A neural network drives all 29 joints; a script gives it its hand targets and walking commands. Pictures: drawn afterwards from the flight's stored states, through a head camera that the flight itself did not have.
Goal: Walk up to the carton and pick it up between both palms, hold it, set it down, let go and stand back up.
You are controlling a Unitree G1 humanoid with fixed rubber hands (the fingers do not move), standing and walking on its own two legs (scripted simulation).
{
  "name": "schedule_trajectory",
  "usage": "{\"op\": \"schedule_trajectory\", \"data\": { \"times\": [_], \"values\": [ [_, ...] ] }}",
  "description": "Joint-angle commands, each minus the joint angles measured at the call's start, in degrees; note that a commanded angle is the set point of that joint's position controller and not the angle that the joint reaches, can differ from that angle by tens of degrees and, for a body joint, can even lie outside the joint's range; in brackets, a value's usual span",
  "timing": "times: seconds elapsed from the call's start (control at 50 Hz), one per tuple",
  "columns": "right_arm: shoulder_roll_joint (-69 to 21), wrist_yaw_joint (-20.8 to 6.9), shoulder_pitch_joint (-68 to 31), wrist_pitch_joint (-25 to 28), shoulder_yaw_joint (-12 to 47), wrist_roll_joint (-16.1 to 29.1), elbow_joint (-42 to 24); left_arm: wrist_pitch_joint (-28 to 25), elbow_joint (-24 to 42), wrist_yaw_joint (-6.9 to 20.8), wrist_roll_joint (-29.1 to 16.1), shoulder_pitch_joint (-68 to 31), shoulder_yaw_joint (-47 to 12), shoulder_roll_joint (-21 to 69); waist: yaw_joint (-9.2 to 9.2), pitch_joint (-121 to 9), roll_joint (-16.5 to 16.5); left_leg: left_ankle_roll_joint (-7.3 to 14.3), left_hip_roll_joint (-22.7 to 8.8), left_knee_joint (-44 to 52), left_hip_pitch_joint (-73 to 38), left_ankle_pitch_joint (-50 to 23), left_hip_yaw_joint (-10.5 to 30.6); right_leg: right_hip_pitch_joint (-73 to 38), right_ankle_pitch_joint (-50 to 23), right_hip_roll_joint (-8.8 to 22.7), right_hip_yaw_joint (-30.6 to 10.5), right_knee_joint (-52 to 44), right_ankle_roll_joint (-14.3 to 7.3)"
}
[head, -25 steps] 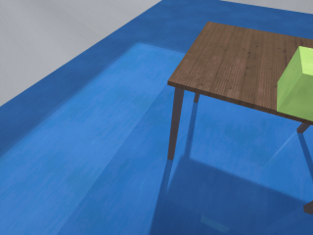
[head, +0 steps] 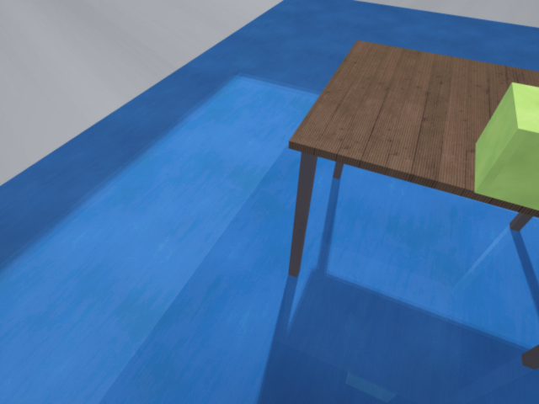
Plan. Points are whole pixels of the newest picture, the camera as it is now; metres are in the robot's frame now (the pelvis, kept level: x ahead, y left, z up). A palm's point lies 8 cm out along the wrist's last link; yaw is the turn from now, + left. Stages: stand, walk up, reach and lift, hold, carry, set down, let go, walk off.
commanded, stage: stand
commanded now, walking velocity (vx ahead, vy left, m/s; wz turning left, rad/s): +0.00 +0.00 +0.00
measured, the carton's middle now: out of the picture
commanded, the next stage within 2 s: walk up in 0.14 s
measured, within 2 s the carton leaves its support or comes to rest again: neither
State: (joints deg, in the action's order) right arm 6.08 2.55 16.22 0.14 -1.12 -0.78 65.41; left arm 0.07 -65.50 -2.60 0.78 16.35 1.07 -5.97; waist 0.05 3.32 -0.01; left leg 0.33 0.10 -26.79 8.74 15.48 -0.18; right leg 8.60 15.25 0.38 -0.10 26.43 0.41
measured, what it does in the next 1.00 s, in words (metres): steps to the right, turning right: right foot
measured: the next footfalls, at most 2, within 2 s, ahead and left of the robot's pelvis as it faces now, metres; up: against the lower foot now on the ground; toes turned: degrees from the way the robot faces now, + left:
right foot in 0.70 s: +0.10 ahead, -0.28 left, +0.00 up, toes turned -24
left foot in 1.08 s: +0.23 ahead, -0.17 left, +0.00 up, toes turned -18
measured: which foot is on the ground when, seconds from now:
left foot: down 0.00-0.70, up 0.72-1.00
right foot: down 0.00-0.32, up 0.34-0.68, down 0.70-1.00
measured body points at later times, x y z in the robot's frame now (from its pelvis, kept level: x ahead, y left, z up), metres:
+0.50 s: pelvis -0.01 -0.03 -0.01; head +0.01 -0.01 +0.44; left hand +0.08 +0.21 -0.16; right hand -0.01 -0.26 -0.14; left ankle -0.01 +0.12 -0.74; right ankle +0.00 -0.15 -0.68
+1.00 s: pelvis +0.06 -0.20 -0.02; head +0.09 -0.20 +0.43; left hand +0.25 -0.04 -0.14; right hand +0.11 -0.46 -0.12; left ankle +0.14 -0.11 -0.70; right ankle +0.06 -0.26 -0.74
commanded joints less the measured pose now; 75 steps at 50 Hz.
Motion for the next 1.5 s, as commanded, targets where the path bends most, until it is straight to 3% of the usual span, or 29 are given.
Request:
{"op": "schedule_trajectory", "data": {
  "times": [0.0, 0.3, 0.32, 0.34, 0.36, 0.42, 0.5, 0.62, 0.66, 0.68, 0.7, 0.72, 0.74, 0.78, 0.84, 0.92, 0.98, 1.04, 1.06, 1.08, 1.1, 1.16, 1.26, 1.32, 1.38, 1.42, 1.44, 1.46, 1.48],
  "values": [
    [4.21, 0.21, 4.18, 0.35, -0.49, -0.01, -0.26, -0.31, 0.17, -0.22, 0.01, 4.07, 0.51, -4.17, 0.00, 2.69, 0.07, 1.63, -4.17, 6.16, 2.51, -8.32, 4.15, 2.03, -8.39, 3.69, -3.44, -5.13, -1.89],
    [3.59, 0.21, 5.14, 0.37, -0.05, 0.02, 0.74, -0.25, -1.03, -0.25, -0.01, 5.16, 0.00, -3.45, 0.02, 3.13, 0.08, 1.71, -4.18, 6.76, 3.24, -6.75, 4.38, 2.62, -7.29, 3.75, -3.42, -5.34, -1.68],
    [9.46, 1.63, 5.71, 1.41, -4.49, -1.40, -10.54, 0.56, 11.92, 2.31, -0.51, -5.60, 4.34, -14.37, 4.23, 1.50, -4.33, 6.60, -12.08, 8.31, -12.08, 6.30, 12.28, 23.87, 6.55, -2.84, -1.42, 12.57, -2.49],
    [12.97, 3.12, 10.05, 1.97, -5.95, -2.21, -10.14, 1.37, 14.75, 3.01, 1.01, -11.34, 3.54, -10.49, 7.52, 0.97, 4.42, 12.29, -25.53, 13.60, -16.36, 7.83, 22.55, 36.57, 19.94, -1.73, 2.22, 27.35, -0.17],
    [10.51, 4.62, 11.48, 2.14, -5.57, -2.82, -10.77, 2.35, 17.22, 3.24, 3.16, -12.59, 3.81, -9.26, 7.02, 1.38, 1.80, 14.67, -31.65, 14.28, -11.54, 6.30, 24.02, 39.42, 19.08, 4.14, -3.14, 35.13, 0.16],
    [5.95, 5.21, 5.63, 3.68, -4.56, -3.83, -14.64, 3.14, 19.48, 4.49, 3.60, -7.81, 3.45, -7.68, 1.81, 0.85, 4.90, 9.91, -25.44, 14.27, -2.95, 6.70, 13.47, 35.58, 8.17, 7.80, -7.23, 39.86, 1.67],
    [8.28, 4.21, 2.96, 5.33, -4.84, -3.56, -19.39, 3.06, 23.66, 6.51, 2.69, -9.35, 1.58, -5.94, 1.58, 2.06, 8.09, 9.78, -23.60, 15.99, 0.63, 5.97, 3.47, 33.75, 4.93, 7.92, -3.72, 34.64, 3.55],
    [14.26, 2.10, -0.17, 4.63, -5.64, -3.27, -25.05, 1.68, 29.64, 9.26, 1.54, -10.53, 0.90, -5.92, 1.13, 1.96, 9.46, 5.57, -21.93, 12.07, 9.96, 9.96, -9.96, 13.77, 4.32, 4.47, 5.19, 17.45, -1.67],
    [13.64, 1.15, -1.84, 3.32, -4.63, -2.93, -26.20, 0.58, 30.22, 8.94, 1.64, -4.54, 2.71, -8.81, -2.65, 0.69, 3.32, 4.06, -20.74, 1.03, 12.83, 7.56, -13.92, 3.94, 1.02, 1.95, 6.65, 9.81, -3.01],
    [9.74, 0.14, 1.83, 2.61, -2.96, -3.14, -25.81, -0.08, 28.56, 8.01, 1.56, 1.91, 4.63, -12.74, -4.45, -3.78, -8.19, 1.84, -15.73, -14.34, 13.24, 4.19, -16.31, -3.35, 1.21, -0.88, 4.40, 6.07, -3.26],
    [5.92, -1.37, 2.41, 2.51, -1.31, -2.93, -28.97, -0.59, 30.13, 6.60, 1.60, 5.80, 7.13, -18.79, -8.04, -7.77, -24.03, -2.20, -7.36, -33.49, 24.86, 18.99, -17.62, -8.95, 7.76, 9.20, -17.10, -1.41, -8.39],
    [7.04, -1.67, -2.76, 2.33, -1.59, -2.26, -33.54, -0.43, 31.68, 5.57, -0.28, 6.06, 7.70, -20.45, -9.43, -10.67, -19.89, -2.16, -3.93, -44.34, 28.48, 27.46, -5.97, -7.14, 10.43, 13.92, -33.16, -7.74, -14.01],
    [8.42, -1.80, -6.07, 2.29, -1.58, -1.54, -35.12, 0.09, 32.73, 4.57, -1.34, 4.36, 6.86, -18.97, -8.92, -10.34, -13.25, -1.73, -5.70, -50.23, 29.27, 24.60, -1.68, -5.39, 8.08, 15.49, -33.44, -8.83, -14.98],
    [6.18, -1.40, -3.29, 2.69, -0.47, -0.32, -33.95, 0.80, 35.27, 2.79, -0.04, -0.65, 5.95, -17.05, -4.86, -7.89, -7.88, -1.13, -8.97, -52.25, 30.57, 17.68, -0.63, -2.17, 4.79, 14.66, -29.33, -5.24, -14.68],
    [7.08, -0.58, -0.67, 2.76, -0.99, -0.91, -32.44, -0.06, 36.60, 2.87, 1.16, -3.21, 4.15, -10.85, -2.60, -6.83, -5.88, -1.52, -9.85, -47.28, 24.53, 13.82, -1.40, 5.82, -1.64, 11.92, -24.97, -5.92, -15.38],
    [5.39, 0.16, -3.82, 2.64, -0.38, -0.89, -32.98, -1.10, 35.78, 3.05, 2.05, -1.42, 4.15, -9.98, -3.04, -5.62, -4.59, -1.86, -8.88, -34.52, 24.27, 15.80, -3.52, 6.46, -6.19, 10.38, -22.78, -6.50, -16.42],
    [3.70, 0.51, -4.47, 3.54, 0.08, -0.64, -33.26, -0.28, 35.10, 3.51, 2.40, -1.35, 4.17, -10.06, -2.80, -5.89, -5.26, -0.22, -6.89, -22.93, 17.53, 10.53, -6.15, 8.75, -9.83, 7.73, -19.38, -5.45, -14.39],
    [2.56, 0.79, 3.44, 4.74, -0.61, -1.53, -31.82, 0.96, 34.28, 4.85, 1.41, -6.21, 3.31, -10.50, 3.26, -6.81, -2.35, 3.19, -4.84, -5.91, -4.32, -4.07, -8.64, 22.38, 0.37, 2.35, -13.24, 0.87, -9.49],
    [4.13, 1.26, 9.18, 5.09, -1.54, -2.46, -30.91, 0.90, 34.08, 5.55, 1.26, -5.23, 2.50, -8.48, 5.34, -8.72, 0.60, 5.10, -8.99, -1.98, -14.57, -0.82, -2.45, 30.09, 7.17, -0.56, -10.56, 7.08, -5.77],
    [9.77, 2.34, 11.84, 5.45, -3.35, -3.74, -31.51, 0.55, 34.71, 6.19, 2.04, -3.62, 0.98, -4.95, 6.45, -9.64, 13.88, 11.18, -28.00, 11.35, -18.11, 18.84, 24.41, 38.78, 18.97, -7.80, -2.87, 28.35, -0.41],
    [10.12, 3.95, 8.53, 4.88, -4.69, -3.23, -32.75, 1.23, 35.36, 5.78, 3.52, -4.01, 2.80, -9.80, 4.35, -6.62, 7.78, 15.00, -34.23, 15.39, -11.88, 26.77, 33.45, 41.59, 24.62, -6.60, -2.05, 41.38, 0.66],
    [5.41, 4.55, 3.18, 5.98, -2.49, -2.34, -33.31, 2.24, 35.60, 6.20, 4.03, -6.45, 2.54, -9.55, 1.89, -2.03, 5.23, 10.37, -28.51, 14.31, -4.74, 20.58, 18.99, 43.37, 12.46, -0.23, -6.58, 47.12, 3.26],
    [7.16, 2.57, -0.42, 8.06, -2.42, -2.00, -31.73, 1.86, 34.72, 7.59, 1.94, -7.34, 0.75, -5.91, 0.58, -0.58, 8.37, 7.56, -22.84, 15.10, 3.55, 5.28, -1.24, 34.81, 4.13, 3.58, -2.72, 40.01, 5.08],
    [9.82, 1.24, -0.77, 7.86, -3.10, -1.72, -31.55, 0.58, 35.49, 8.41, 1.28, -10.19, -0.28, -3.81, 1.27, -0.41, 10.26, 4.82, -19.56, 12.41, 7.84, 1.29, -10.03, 24.65, 2.48, 4.84, 1.37, 25.95, 2.70],
    [12.86, 0.43, 1.13, 6.14, -4.14, -1.30, -31.36, -0.51, 36.16, 8.73, 2.16, -10.97, 0.03, -3.96, 2.30, -1.62, 11.54, 4.14, -20.39, 10.51, 7.68, 1.56, -10.92, 16.46, 3.85, 3.83, 6.07, 18.88, -0.25],
    [13.51, -0.01, -0.11, 4.37, -3.96, -1.04, -31.70, -1.23, 36.25, 8.19, 2.66, -6.80, 1.26, -5.34, -0.68, -1.99, 8.02, 3.07, -20.61, 4.65, 9.25, -0.26, -11.04, 8.39, 0.88, 3.50, 7.68, 10.53, -1.88],
    [11.06, -0.64, 1.82, 3.41, -2.99, -1.28, -31.08, -1.81, 34.92, 7.59, 2.67, -0.77, 2.65, -7.50, -2.88, -4.39, 0.75, 1.80, -17.21, -5.11, 10.61, -0.50, -12.28, 1.38, -0.44, 1.58, 6.99, 6.99, -2.06],
    [6.77, -1.54, 5.48, 2.80, -1.20, -1.64, -30.47, -2.30, 33.99, 6.59, 2.58, 5.60, 4.48, -10.79, -5.26, -8.35, -10.57, -0.01, -13.33, -19.14, 14.05, 3.37, -12.52, -5.37, 0.37, 2.63, 1.85, 5.88, -1.81],
    [3.64, -2.53, 5.16, 2.60, -0.22, -1.76, -34.00, -2.56, 35.53, 5.09, 2.71, 6.75, 6.84, -16.72, -7.06, -10.74, -23.71, -3.49, -4.09, -37.26, 25.66, 22.89, -10.74, -7.75, 10.74, 15.22, -20.99, -4.59, -5.93]
  ]
}}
